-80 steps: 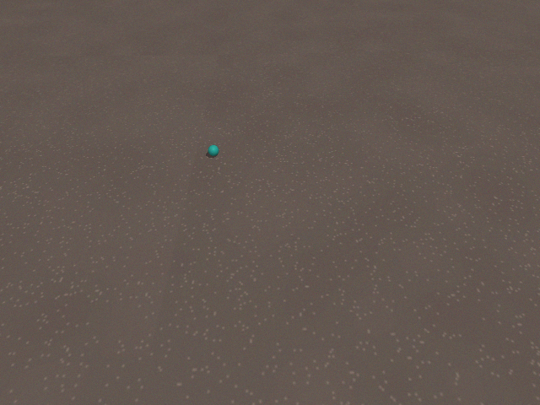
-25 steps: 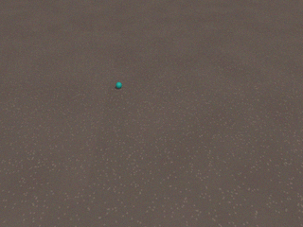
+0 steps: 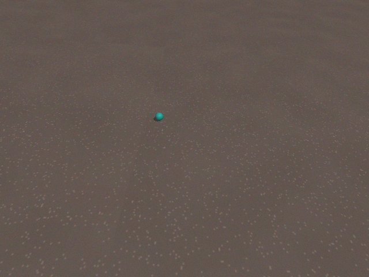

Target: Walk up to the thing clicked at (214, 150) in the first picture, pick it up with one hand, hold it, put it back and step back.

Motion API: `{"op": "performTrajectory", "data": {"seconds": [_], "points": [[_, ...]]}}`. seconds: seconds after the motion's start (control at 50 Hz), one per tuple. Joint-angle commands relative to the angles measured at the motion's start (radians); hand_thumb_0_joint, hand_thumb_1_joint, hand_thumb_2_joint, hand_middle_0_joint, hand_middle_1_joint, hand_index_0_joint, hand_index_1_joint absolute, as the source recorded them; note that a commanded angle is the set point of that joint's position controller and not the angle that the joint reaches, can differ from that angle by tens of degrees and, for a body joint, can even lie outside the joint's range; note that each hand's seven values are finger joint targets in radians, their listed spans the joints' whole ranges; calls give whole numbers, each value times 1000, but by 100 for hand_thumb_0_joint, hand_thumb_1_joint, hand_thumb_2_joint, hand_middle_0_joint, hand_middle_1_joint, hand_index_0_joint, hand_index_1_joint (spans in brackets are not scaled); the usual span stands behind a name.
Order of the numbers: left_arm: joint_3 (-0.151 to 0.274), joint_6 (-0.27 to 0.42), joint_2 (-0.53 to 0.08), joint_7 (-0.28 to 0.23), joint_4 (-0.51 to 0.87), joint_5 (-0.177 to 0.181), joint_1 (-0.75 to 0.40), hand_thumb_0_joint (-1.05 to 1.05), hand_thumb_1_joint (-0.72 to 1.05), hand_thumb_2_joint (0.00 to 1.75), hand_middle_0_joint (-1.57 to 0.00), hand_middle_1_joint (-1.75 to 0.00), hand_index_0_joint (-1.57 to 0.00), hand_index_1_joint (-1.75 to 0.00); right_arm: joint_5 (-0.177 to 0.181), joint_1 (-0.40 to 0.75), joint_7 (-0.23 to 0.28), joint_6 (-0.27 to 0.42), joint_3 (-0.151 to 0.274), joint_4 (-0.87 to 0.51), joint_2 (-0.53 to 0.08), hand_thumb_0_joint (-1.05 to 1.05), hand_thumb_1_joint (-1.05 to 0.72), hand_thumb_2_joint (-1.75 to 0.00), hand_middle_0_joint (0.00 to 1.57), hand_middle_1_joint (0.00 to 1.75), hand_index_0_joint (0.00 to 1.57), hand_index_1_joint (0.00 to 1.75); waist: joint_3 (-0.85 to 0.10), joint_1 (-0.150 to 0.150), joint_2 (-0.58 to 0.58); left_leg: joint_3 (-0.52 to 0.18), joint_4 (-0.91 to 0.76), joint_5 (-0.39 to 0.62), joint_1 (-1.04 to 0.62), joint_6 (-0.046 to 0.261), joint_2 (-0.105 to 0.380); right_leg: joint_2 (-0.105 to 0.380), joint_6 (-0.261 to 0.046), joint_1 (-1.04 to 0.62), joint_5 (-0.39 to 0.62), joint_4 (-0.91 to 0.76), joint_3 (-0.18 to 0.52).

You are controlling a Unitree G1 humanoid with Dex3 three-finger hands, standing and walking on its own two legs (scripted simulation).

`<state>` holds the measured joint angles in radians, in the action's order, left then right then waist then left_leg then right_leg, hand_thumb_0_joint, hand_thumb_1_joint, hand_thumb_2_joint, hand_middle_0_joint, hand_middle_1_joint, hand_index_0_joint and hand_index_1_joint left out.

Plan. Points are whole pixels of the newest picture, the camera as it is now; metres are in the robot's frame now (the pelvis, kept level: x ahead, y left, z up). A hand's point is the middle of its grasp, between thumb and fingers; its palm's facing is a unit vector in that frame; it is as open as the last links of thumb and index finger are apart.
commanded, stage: walk up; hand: left
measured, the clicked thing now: (159, 116) +1.44 +0.18 -0.73
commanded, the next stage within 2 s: none
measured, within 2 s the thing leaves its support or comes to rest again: neither
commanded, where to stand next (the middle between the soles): +1.06 -0.06 m, yaw +1 degrees
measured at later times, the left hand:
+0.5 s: hand (115, 193) +0.38 +0.21 -0.11, palm faces +0.02 -0.93 -0.36, open 7.4 cm
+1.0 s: hand (115, 152) +0.56 +0.26 -0.15, palm faces -0.04 -0.95 -0.32, open 7.4 cm
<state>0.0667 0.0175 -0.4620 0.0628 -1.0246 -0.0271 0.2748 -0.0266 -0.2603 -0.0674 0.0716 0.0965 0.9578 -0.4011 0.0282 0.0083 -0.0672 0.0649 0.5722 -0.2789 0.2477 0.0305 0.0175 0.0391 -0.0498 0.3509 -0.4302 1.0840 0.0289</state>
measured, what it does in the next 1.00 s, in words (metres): walks ahead: right foot, then left foot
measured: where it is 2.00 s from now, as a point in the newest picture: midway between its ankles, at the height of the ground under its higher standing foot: (194, 172)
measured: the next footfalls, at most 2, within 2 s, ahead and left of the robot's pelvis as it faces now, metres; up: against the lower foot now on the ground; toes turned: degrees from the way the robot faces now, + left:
right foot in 0.32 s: +0.36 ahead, -0.16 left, +0.00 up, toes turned -5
left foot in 0.76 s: +0.56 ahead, +0.10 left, +0.00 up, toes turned +7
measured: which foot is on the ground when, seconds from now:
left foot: down 0.00-0.36, up 0.38-0.74, down 0.76-1.00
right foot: up 0.00-0.30, down 0.32-0.78, up 0.80-1.00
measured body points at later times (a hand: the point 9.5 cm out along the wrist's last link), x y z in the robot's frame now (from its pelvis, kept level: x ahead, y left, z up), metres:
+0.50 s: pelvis +0.27 -0.05 +0.00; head +0.29 -0.07 +0.45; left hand +0.37 +0.26 -0.09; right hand +0.32 -0.37 -0.13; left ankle +0.18 +0.08 -0.64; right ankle +0.32 -0.16 -0.73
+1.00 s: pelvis +0.51 -0.02 +0.01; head +0.52 +0.01 +0.45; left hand +0.56 +0.31 -0.12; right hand +0.57 -0.33 -0.08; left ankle +0.52 +0.10 -0.73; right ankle +0.54 -0.17 -0.67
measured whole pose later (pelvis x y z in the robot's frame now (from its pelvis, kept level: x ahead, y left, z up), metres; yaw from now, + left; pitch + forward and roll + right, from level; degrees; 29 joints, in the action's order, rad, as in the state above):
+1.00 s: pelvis +0.51 -0.02 +0.01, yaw +1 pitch -3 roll +0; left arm 0.05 0.05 -0.45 0.06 -0.89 0.00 0.30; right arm -0.01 -0.31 -0.05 0.10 0.04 0.84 -0.37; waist 0.08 0.01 -0.08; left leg 0.10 0.48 -0.23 0.20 0.02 0.03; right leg 0.05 -0.02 0.49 -0.32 1.03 0.04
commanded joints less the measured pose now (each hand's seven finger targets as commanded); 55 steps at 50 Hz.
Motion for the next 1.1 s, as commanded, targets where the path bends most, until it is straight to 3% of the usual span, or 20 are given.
{"op": "performTrajectory", "data": {"seconds": [0.0, 0.06, 0.14, 0.24, 0.3, 0.32, 0.34, 0.36, 0.38, 0.44, 0.5, 0.66, 0.72, 0.74, 0.76, 0.78, 0.8, 0.88, 1.0, 1.08], "points": [[38, 42, -194, 8, 81, 24, -23, 0, 90, 90, -20, -30, -20, -30, 23, -8, 30, 40, 43, -71, -279, 0, -90, -90, 20, 30, 20, 30, 107, -3, 169, -306, -421, -172, -58, 127, 237, 85, 32, 231, 182, -61, 62], [39, 33, -182, 25, 114, 20, -38, 0, 90, 90, -20, -30, -20, -30, 23, 20, 28, 47, 41, -98, -283, 0, -90, -90, 20, 30, 20, 30, 128, -21, 211, -233, -463, -163, -35, 166, 240, 100, 67, 216, 241, -193, 16], [40, 39, -160, 44, 181, 11, -183, 0, 90, 90, -20, -30, -20, -30, 24, -31, 27, 52, 43, -105, -291, 0, -90, -90, 20, 30, 20, 30, 135, 23, 184, -172, -444, -82, -98, 166, 222, 106, 51, 212, 329, -384, -9], [37, 50, -117, 38, 201, 13, -245, 0, 90, 90, -20, -30, -20, -30, 21, -98, 37, 38, 48, -111, -289, 0, -90, -90, 20, 30, 20, 30, 45, 43, 154, -107, -289, 308, -190, 136, 212, 36, 5, 76, 340, -515, -106], [68, 58, -159, 16, 141, 13, -22, 0, 90, 90, -20, -30, -20, -30, 17, -99, 47, 27, 35, -135, -258, 0, -90, -90, 20, 30, 20, 30, -108, -75, 39, -29, 100, 502, -126, 92, 145, -25, -30, -285, 267, -576, -148], [94, 64, -208, 3, 109, 9, 125, 0, 90, 90, -20, -30, -20, -30, 16, -138, 46, 29, 16, -141, -206, 0, -90, -90, 20, 30, 20, 30, -208, -133, -73, -1, 354, 331, 22, 62, 86, 46, -47, -505, 187, -580, -46], [114, 71, -290, -9, 116, 0, 191, 0, 90, 90, -20, -30, -20, -30, 31, -187, 43, 29, -10, -167, -138, 0, -90, -90, 20, 30, 20, 30, -252, -132, -273, 5, 568, -167, 301, 23, -48, 318, -131, -688, 86, -669, 390], [115, 68, -305, -13, 129, 22, 168, 0, 90, 90, -20, -30, -20, -30, 32, -156, 54, 27, 12, -150, -243, 0, -90, -90, 20, 30, 20, 30, -213, -143, -207, -51, 657, -254, 424, 18, -45, 405, -231, -694, 135, -758, 615], [113, 67, -298, -21, 149, 38, 121, 0, 90, 90, -20, -30, -20, -30, 27, -105, 61, 28, 14, -141, -268, 0, -90, -90, 20, 30, 20, 30, -159, -136, -148, -110, 727, -220, 419, 15, 5, 416, -257, -591, 192, -772, 584], [73, 74, -203, -33, 183, 42, 10, 0, 90, 90, -20, -30, -20, -30, 46, -91, 45, 24, 2, -118, -214, 0, -90, -90, 20, 30, 20, 30, -21, -59, -68, -151, 642, -73, 313, 26, 47, 265, -181, -287, 424, -771, 216], [61, 88, -179, -29, 206, 34, -22, 0, 90, 90, -20, -30, -20, -30, 26, -116, 22, 8, 8, -112, -191, 0, -90, -90, 20, 30, 20, 30, 28, -20, -54, -128, 507, -3, 263, 6, 58, 213, -174, -171, 414, -805, 77], [63, 94, -222, -8, 243, 16, -22, 0, 90, 90, -20, -30, -20, -30, 11, 44, -13, 18, 27, -162, -182, 0, -90, -90, 20, 30, 20, 30, 31, -41, -19, -6, 32, 200, 76, -24, 73, 214, -145, -67, 121, -801, -3], [47, 85, -202, -7, 251, 9, -17, 0, 90, 90, -20, -30, -20, -30, -1, -85, 0, 27, 52, -123, -230, 0, -90, -90, 20, 30, 20, 30, -43, 45, 97, 12, 6, 111, -186, 8, 30, 178, -111, 25, 208, -574, -32], [31, 80, -154, -11, 246, 13, 22, 0, 90, 90, -20, -30, -20, -30, -13, -198, 12, 34, 68, -94, -276, 0, -90, -90, 20, 30, 20, 30, -112, 101, 244, -46, -61, -12, -321, 45, 55, 98, -79, 74, 287, -303, -105], [10, 74, -71, -14, 249, 24, 90, 0, 90, 90, -20, -30, -20, -30, -29, -261, 28, 38, 85, -100, -351, 0, -90, -90, 20, 30, 20, 30, -153, 99, 455, -421, -178, -197, -427, 106, 272, -32, -20, 255, -20, -25, -128], [15, 62, -124, -25, 236, 29, 111, 0, 90, 90, -20, -30, -20, -30, -11, -213, 36, 41, 83, -142, -374, 0, -90, -90, 20, 30, 20, 30, -121, 77, 324, -761, -332, -326, -395, 176, 421, -91, -7, 357, -105, 88, -32], [34, 55, -210, -38, 221, 25, 92, 0, 90, 90, -20, -30, -20, -30, 19, -169, 34, 38, 87, -149, -380, 0, -90, -90, 20, 30, 20, 30, -100, 76, 249, -765, -324, -279, -358, 236, 452, -21, -17, 355, -83, 145, 45], [31, 57, -166, -27, 177, 40, 102, 0, 90, 90, -20, -30, -20, -30, 34, -79, 46, 48, 33, -163, -258, 0, -90, -90, 20, 30, 20, 30, 15, 4, 195, -267, -284, 286, -130, 132, 281, 38, 6, 216, 92, 34, 86], [32, 37, -145, 12, 208, 23, 25, 0, 90, 90, -20, -30, -20, -30, 26, -51, 40, 55, 39, -194, -280, 0, -90, -90, 20, 30, 20, 30, 59, 4, 221, -139, -362, 81, -76, 192, 268, 81, 58, 211, 195, -213, -4], [39, 47, -137, 28, 228, 16, -65, 0, 90, 90, -20, -30, -20, -30, 22, -40, 35, 48, 41, -194, -296, 0, -90, -90, 20, 30, 20, 30, 59, 18, 209, -95, -334, -2, -27, 170, 239, 77, 44, 95, 286, -421, -41]]}}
